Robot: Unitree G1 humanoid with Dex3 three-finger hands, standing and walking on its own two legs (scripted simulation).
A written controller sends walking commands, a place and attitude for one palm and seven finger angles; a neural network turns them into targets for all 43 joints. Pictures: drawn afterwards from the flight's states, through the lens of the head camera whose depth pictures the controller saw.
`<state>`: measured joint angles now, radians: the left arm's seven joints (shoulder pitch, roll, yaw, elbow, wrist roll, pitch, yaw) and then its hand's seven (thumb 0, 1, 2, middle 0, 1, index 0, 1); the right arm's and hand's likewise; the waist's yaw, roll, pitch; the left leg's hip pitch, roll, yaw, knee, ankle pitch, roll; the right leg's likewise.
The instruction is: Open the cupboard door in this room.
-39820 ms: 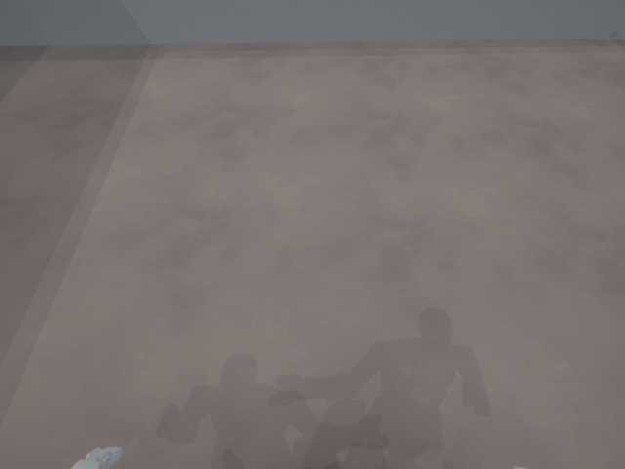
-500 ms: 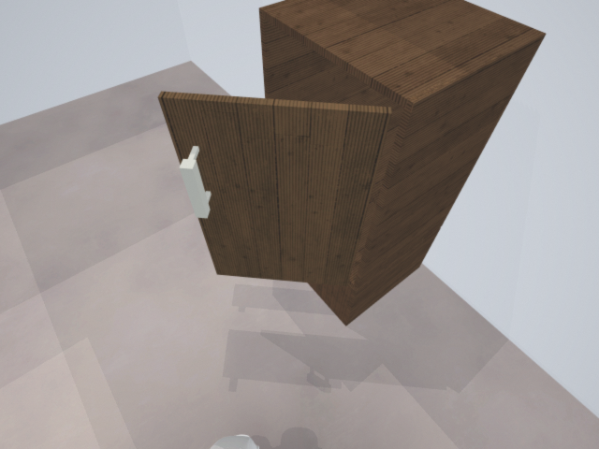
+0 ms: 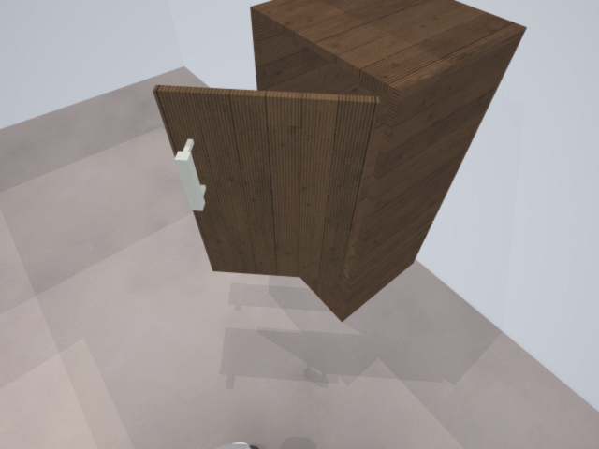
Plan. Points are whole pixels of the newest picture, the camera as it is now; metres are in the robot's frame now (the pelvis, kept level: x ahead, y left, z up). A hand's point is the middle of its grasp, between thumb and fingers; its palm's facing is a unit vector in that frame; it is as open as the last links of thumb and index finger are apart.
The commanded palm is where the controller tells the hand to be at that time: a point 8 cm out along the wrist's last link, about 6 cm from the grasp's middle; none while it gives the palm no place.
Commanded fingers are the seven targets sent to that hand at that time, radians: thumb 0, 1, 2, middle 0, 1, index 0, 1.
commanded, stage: come to a stop and stand still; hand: left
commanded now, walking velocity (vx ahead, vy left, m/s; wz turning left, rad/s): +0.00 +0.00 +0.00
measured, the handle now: (193, 175) +0.60 +0.25 -0.04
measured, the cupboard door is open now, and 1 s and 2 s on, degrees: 47 47 47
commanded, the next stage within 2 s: look again from close up in 0.62 s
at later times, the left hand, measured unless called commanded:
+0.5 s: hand out of the picture +0.01 +0.14 -0.17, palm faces +0.05 -0.98 -0.17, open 7.3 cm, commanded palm none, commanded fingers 0.00 0.90 0.90 -0.20 -0.30 -0.20 -0.30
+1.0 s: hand out of the picture +0.04 +0.18 -0.17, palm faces +0.01 -0.97 -0.22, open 7.3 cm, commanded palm none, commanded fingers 0.00 0.90 0.90 -0.20 -0.30 -0.20 -0.30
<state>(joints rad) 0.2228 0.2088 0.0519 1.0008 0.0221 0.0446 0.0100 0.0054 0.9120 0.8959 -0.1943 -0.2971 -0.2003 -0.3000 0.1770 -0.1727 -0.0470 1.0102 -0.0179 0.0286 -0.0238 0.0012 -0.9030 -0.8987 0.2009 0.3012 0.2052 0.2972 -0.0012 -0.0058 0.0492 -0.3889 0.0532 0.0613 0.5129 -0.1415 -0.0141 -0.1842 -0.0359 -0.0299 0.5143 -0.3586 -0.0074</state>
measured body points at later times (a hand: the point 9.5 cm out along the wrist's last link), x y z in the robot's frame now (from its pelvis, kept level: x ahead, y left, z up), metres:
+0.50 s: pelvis +0.01 -0.03 +0.01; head +0.02 -0.02 +0.46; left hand +0.01 +0.19 -0.15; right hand -0.02 -0.24 -0.15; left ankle +0.03 +0.12 -0.73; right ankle -0.04 -0.13 -0.73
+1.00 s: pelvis +0.02 +0.00 +0.00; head +0.03 +0.00 +0.45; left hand +0.04 +0.24 -0.15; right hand +0.06 -0.23 -0.15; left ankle +0.03 +0.12 -0.73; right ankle -0.04 -0.13 -0.73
